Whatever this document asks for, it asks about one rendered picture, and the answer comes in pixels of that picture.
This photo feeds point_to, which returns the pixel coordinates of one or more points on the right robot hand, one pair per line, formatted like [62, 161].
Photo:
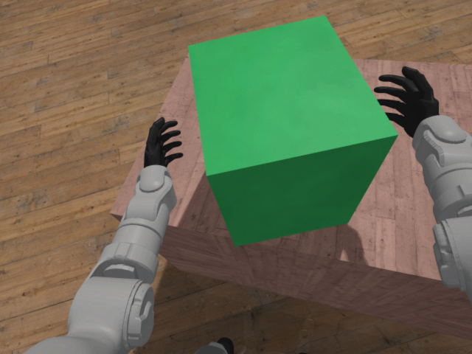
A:
[418, 97]

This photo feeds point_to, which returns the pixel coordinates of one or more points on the robot right forearm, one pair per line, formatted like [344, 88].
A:
[444, 150]

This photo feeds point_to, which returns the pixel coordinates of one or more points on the robot right upper arm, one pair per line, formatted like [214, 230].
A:
[453, 253]

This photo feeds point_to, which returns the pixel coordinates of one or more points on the pedestal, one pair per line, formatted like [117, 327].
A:
[380, 264]

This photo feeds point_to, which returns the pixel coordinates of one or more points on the left robot hand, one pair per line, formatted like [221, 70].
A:
[155, 151]

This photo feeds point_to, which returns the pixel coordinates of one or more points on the robot left forearm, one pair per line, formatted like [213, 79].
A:
[134, 250]

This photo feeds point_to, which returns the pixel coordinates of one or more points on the carton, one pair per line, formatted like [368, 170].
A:
[292, 135]

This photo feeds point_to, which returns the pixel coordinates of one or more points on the robot left foot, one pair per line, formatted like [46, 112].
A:
[228, 345]

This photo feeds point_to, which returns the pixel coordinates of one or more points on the robot left upper arm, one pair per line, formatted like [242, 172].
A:
[109, 316]

